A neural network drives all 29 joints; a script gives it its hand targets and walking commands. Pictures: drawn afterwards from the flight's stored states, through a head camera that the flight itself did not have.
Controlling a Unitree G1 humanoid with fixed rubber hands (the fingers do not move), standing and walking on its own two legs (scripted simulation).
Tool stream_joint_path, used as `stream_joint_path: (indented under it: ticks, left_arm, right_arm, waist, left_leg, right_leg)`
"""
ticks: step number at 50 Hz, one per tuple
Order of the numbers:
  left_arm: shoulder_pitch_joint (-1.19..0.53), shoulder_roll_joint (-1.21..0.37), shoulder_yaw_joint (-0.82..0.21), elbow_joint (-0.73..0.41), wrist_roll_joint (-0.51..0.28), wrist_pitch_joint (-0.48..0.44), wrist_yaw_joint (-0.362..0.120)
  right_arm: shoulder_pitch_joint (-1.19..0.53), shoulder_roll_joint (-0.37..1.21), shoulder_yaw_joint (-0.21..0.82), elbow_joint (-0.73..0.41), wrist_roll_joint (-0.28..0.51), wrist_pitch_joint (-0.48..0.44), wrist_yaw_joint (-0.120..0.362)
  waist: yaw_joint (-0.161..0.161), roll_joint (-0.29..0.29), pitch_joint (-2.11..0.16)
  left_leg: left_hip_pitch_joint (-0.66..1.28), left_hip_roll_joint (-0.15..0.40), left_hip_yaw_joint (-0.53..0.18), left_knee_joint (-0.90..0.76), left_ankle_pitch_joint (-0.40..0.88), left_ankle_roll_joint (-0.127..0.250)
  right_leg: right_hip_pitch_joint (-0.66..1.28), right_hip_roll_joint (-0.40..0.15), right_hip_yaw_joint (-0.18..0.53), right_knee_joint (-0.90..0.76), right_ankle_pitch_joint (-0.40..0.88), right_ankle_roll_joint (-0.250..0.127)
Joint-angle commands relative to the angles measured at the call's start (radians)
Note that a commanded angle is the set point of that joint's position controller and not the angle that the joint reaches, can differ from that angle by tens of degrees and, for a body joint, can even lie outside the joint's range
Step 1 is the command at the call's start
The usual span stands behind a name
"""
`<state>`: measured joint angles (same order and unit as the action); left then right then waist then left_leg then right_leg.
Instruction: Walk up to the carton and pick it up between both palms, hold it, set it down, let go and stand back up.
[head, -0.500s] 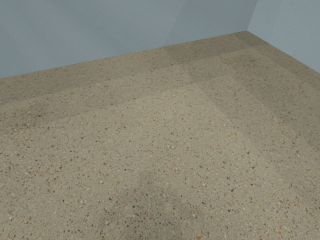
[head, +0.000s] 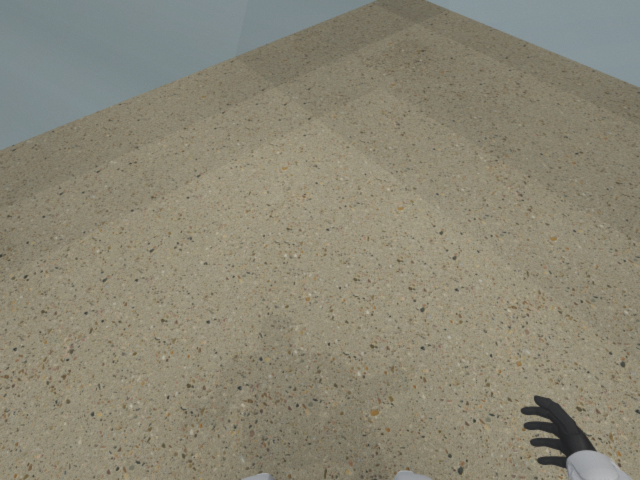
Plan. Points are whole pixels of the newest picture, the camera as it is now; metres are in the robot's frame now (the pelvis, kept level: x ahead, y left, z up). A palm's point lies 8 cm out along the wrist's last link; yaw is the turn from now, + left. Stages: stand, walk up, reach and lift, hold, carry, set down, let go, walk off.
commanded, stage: walk up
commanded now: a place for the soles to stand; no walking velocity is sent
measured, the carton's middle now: out of the picture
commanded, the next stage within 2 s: none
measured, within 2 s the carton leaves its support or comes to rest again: neither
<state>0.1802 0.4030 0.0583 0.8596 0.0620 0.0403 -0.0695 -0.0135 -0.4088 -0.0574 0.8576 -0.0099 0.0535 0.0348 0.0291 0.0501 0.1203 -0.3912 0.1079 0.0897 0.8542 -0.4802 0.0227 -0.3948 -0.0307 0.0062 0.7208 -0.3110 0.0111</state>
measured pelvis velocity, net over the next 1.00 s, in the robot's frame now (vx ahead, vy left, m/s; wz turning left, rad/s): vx -0.11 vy -0.02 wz -0.96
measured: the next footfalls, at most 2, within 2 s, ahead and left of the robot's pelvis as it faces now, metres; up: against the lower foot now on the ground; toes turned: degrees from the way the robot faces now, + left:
left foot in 0.22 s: +0.06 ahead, +0.06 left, +0.00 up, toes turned -13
right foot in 0.68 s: -0.15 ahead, -0.18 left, +0.00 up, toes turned -41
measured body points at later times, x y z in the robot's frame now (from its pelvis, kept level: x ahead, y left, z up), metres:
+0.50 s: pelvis -0.05 +0.02 +0.03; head +0.00 +0.03 +0.47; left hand +0.20 +0.23 -0.11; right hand -0.12 -0.33 -0.05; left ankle +0.02 +0.07 -0.71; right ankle -0.11 -0.17 -0.66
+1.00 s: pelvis -0.11 -0.02 +0.01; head -0.06 -0.03 +0.46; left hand +0.22 +0.05 -0.11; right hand -0.34 -0.28 -0.07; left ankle -0.03 -0.01 -0.71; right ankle -0.18 -0.14 -0.69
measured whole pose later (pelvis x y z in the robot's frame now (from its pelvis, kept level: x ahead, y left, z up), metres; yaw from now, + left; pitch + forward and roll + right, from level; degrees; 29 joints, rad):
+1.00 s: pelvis -0.11 -0.02 +0.01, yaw -55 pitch +2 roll -1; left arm 0.12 0.43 0.06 0.77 0.06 0.10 -0.13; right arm 0.23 -0.40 -0.06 0.90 -0.02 -0.06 -0.02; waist 0.00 -0.07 0.06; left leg -0.37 -0.01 0.10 0.58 -0.23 0.07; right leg -0.47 0.08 0.14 0.74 -0.32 0.01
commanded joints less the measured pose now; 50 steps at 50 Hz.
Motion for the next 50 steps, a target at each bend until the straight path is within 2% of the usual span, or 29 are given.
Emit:
stream_joint_path:
  ticks: [1,4,7,9,10,11,12,13,14,16,18,20,24,27,32,33,34,35,36,37,38,40,42,44,46,47,48,49,50]
  left_arm:
    - [0.000,0.328,0.086,-0.137,-0.009,-0.025,0.030]
    - [-0.073,0.252,0.068,-0.190,-0.008,-0.019,0.022]
    - [-0.035,0.250,0.068,-0.208,-0.013,-0.012,0.004]
    - [-0.070,0.256,0.068,-0.223,-0.021,-0.009,-0.002]
    - [-0.108,0.248,0.055,-0.235,-0.030,-0.007,-0.007]
    - [-0.096,0.180,0.040,-0.228,-0.046,-0.003,-0.009]
    - [-0.041,0.137,0.039,-0.218,-0.031,0.000,-0.001]
    - [-0.034,0.230,0.063,-0.187,0.002,0.002,0.006]
    - [-0.033,0.254,0.066,-0.155,-0.005,0.001,-0.005]
    - [-0.018,0.236,0.055,-0.127,0.000,0.014,-0.028]
    - [-0.021,0.217,0.045,-0.128,0.003,0.022,-0.055]
    - [-0.062,0.207,0.046,-0.141,0.003,0.021,-0.071]
    - [-0.129,0.191,0.037,-0.159,-0.002,0.023,-0.087]
    - [-0.137,0.195,0.039,-0.166,-0.001,0.021,-0.082]
    - [-0.110,0.213,0.054,-0.156,-0.011,0.013,-0.076]
    - [-0.071,0.214,0.060,-0.144,-0.010,0.008,-0.071]
    - [-0.009,0.221,0.069,-0.117,-0.010,0.001,-0.064]
    - [0.061,0.248,0.082,-0.093,0.003,-0.001,-0.056]
    - [0.038,0.388,0.113,-0.101,-0.009,0.001,-0.042]
    - [0.003,0.397,0.124,-0.113,-0.009,0.015,-0.042]
    - [-0.018,0.366,0.115,-0.135,-0.012,0.028,-0.042]
    - [-0.126,0.313,0.095,-0.173,-0.015,0.033,-0.038]
    - [-0.159,0.281,0.084,-0.203,-0.012,0.027,-0.047]
    - [-0.156,0.268,0.077,-0.228,-0.004,0.021,-0.052]
    - [-0.202,0.247,0.060,-0.238,-0.017,0.020,-0.061]
    - [-0.226,0.201,0.048,-0.257,-0.027,0.022,-0.063]
    - [-0.176,0.126,0.035,-0.258,-0.014,0.025,-0.060]
    - [-0.140,0.231,0.062,-0.219,0.012,0.026,-0.046]
    - [-0.122,0.282,0.074,-0.193,0.007,0.025,-0.055]
  right_arm:
    - [-0.018,-0.161,-0.031,-0.089,0.014,-0.025,-0.025]
    - [0.101,-0.174,-0.032,-0.046,0.010,-0.052,-0.031]
    - [0.100,-0.170,-0.035,-0.074,0.011,-0.052,-0.030]
    - [0.177,-0.162,-0.040,-0.051,0.006,-0.054,-0.032]
    - [0.247,-0.156,-0.044,-0.047,-0.003,-0.063,-0.039]
    - [0.285,-0.192,-0.059,-0.046,-0.019,-0.074,-0.046]
    - [0.174,-0.321,-0.086,-0.085,-0.026,-0.068,-0.051]
    - [0.100,-0.309,-0.082,-0.108,-0.022,-0.068,-0.047]
    - [0.058,-0.276,-0.078,-0.117,-0.016,-0.075,-0.048]
    - [0.051,-0.217,-0.076,-0.108,-0.025,-0.087,-0.059]
    - [0.089,-0.201,-0.077,-0.100,-0.019,-0.090,-0.058]
    - [0.135,-0.214,-0.097,-0.074,-0.012,-0.098,-0.058]
    - [0.226,-0.258,-0.126,-0.041,-0.012,-0.102,-0.058]
    - [0.241,-0.311,-0.144,-0.040,-0.013,-0.106,-0.058]
    - [0.192,-0.331,-0.149,-0.035,-0.011,-0.102,-0.054]
    - [0.171,-0.338,-0.150,-0.032,-0.007,-0.096,-0.050]
    - [0.143,-0.320,-0.139,-0.033,-0.002,-0.092,-0.047]
    - [0.133,-0.282,-0.123,-0.022,0.000,-0.083,-0.044]
    - [0.099,-0.236,-0.097,-0.040,0.008,-0.079,-0.042]
    - [0.027,-0.240,-0.087,-0.047,0.022,-0.077,-0.049]
    - [0.084,-0.251,-0.086,-0.033,0.027,-0.079,-0.051]
    - [0.217,-0.254,-0.088,0.028,0.026,-0.095,-0.063]
    - [0.253,-0.247,-0.080,0.035,0.012,-0.107,-0.065]
    - [0.281,-0.234,-0.069,0.022,0.016,-0.118,-0.070]
    - [0.363,-0.240,-0.073,0.018,0.008,-0.132,-0.078]
    - [0.437,-0.286,-0.089,0.017,-0.006,-0.136,-0.085]
    - [0.399,-0.440,-0.128,-0.016,-0.024,-0.135,-0.091]
    - [0.271,-0.422,-0.125,-0.051,-0.022,-0.134,-0.090]
    - [0.213,-0.374,-0.114,-0.065,-0.019,-0.146,-0.087]
  waist:
    - [-0.011,-0.314,-0.188]
    - [-0.047,-0.221,-0.253]
    - [-0.016,-0.201,-0.239]
    - [-0.047,-0.237,-0.241]
    - [-0.098,-0.195,-0.254]
    - [-0.115,-0.022,-0.287]
    - [-0.091,0.242,-0.240]
    - [-0.060,0.120,-0.222]
    - [-0.027,0.033,-0.200]
    - [0.021,0.025,-0.170]
    - [-0.008,0.092,-0.156]
    - [-0.035,0.034,-0.162]
    - [-0.091,0.067,-0.155]
    - [-0.106,0.085,-0.210]
    - [-0.075,0.074,-0.257]
    - [-0.042,0.097,-0.290]
    - [0.007,0.052,-0.306]
    - [0.056,-0.051,-0.329]
    - [0.069,-0.403,-0.235]
    - [0.081,-0.440,-0.175]
    - [0.052,-0.373,-0.185]
    - [-0.010,-0.325,-0.215]
    - [-0.021,-0.259,-0.226]
    - [-0.017,-0.283,-0.227]
    - [-0.080,-0.242,-0.252]
    - [-0.132,-0.112,-0.274]
    - [-0.138,0.185,-0.270]
    - [-0.074,0.071,-0.245]
    - [-0.041,-0.020,-0.199]
  left_leg:
    - [-0.241,-0.127,-0.151,0.275,-0.099,0.004]
    - [-0.105,-0.127,-0.114,0.135,0.074,-0.004]
    - [-0.020,-0.163,-0.108,-0.072,0.055,0.001]
    - [0.108,-0.187,-0.113,-0.248,0.092,0.026]
    - [0.267,-0.185,-0.118,-0.396,0.197,0.040]
    - [0.439,-0.017,-0.317,-0.619,0.142,0.051]
    - [0.409,0.280,-0.601,-0.721,0.005,0.135]
    - [0.264,0.355,-0.577,-0.703,0.043,0.176]
    - [0.216,0.298,-0.485,-0.691,0.080,0.154]
    - [0.187,0.191,-0.253,-0.656,0.203,0.101]
    - [0.185,0.172,-0.143,-0.644,0.229,0.102]
    - [0.232,0.163,-0.104,-0.621,0.229,0.077]
    - [0.323,0.218,-0.063,-0.579,0.319,0.085]
    - [0.370,0.288,-0.039,-0.537,0.389,0.156]
    - [0.295,0.302,0.062,-0.441,0.452,0.158]
    - [0.290,0.296,0.086,-0.391,0.453,0.149]
    - [0.229,0.261,0.141,-0.309,0.467,0.115]
    - [0.104,0.185,0.166,-0.168,0.326,0.065]
    - [-0.178,-0.028,0.222,-0.018,0.021,-0.027]
    - [-0.276,-0.083,0.065,0.073,-0.159,-0.055]
    - [-0.287,-0.070,0.006,0.085,-0.138,-0.066]
    - [-0.200,-0.069,-0.015,0.049,0.025,-0.063]
    - [-0.097,-0.114,0.001,-0.015,0.056,-0.050]
    - [-0.035,-0.123,-0.030,-0.138,0.047,-0.023]
    - [0.231,-0.123,-0.069,-0.371,0.219,0.009]
    - [0.441,0.004,-0.246,-0.556,0.194,0.032]
    - [0.484,0.351,-0.572,-0.724,-0.056,0.091]
    - [0.325,0.438,-0.578,-0.713,-0.079,0.114]
    - [0.261,0.378,-0.469,-0.681,-0.012,0.106]
  right_leg:
    - [0.233,-0.201,0.472,-0.396,0.473,-0.274]
    - [0.244,-0.072,0.321,-0.302,0.486,-0.196]
    - [0.228,-0.116,0.438,-0.371,0.365,-0.213]
    - [0.137,-0.116,0.466,-0.395,0.270,-0.186]
    - [0.021,-0.077,0.425,-0.359,0.247,-0.145]
    - [-0.158,0.036,0.277,-0.175,0.079,-0.075]
    - [-0.314,0.154,0.130,0.098,-0.169,0.006]
    - [-0.250,0.047,0.179,0.244,-0.190,0.018]
    - [-0.201,0.021,0.187,0.298,-0.122,0.014]
    - [-0.156,-0.001,0.137,0.363,0.002,0.015]
    - [-0.164,-0.024,0.090,0.360,0.044,0.038]
    - [-0.188,-0.047,0.070,0.299,0.069,0.036]
    - [-0.211,-0.078,0.025,0.148,0.004,0.025]
    - [-0.194,-0.098,0.009,0.067,-0.025,0.012]
    - [-0.053,-0.077,-0.026,-0.065,-0.045,-0.016]
    - [0.009,-0.067,-0.037,-0.141,-0.028,-0.030]
    - [0.116,-0.040,-0.060,-0.246,0.040,-0.056]
    - [0.261,-0.039,0.022,-0.322,0.052,-0.110]
    - [0.274,-0.206,0.369,-0.444,0.209,-0.229]
    - [0.263,-0.192,0.451,-0.458,0.244,-0.298]
    - [0.290,-0.179,0.410,-0.405,0.266,-0.303]
    - [0.247,-0.104,0.319,-0.339,0.314,-0.269]
    - [0.177,-0.080,0.344,-0.359,0.299,-0.252]
    - [0.135,-0.111,0.417,-0.368,0.264,-0.269]
    - [-0.047,-0.050,0.384,-0.323,0.125,-0.206]
    - [-0.243,0.037,0.310,-0.186,-0.040,-0.123]
    - [-0.407,0.120,0.123,0.102,-0.117,-0.013]
    - [-0.350,0.012,0.177,0.235,-0.120,0.003]
    - [-0.290,-0.037,0.174,0.259,-0.059,0.006]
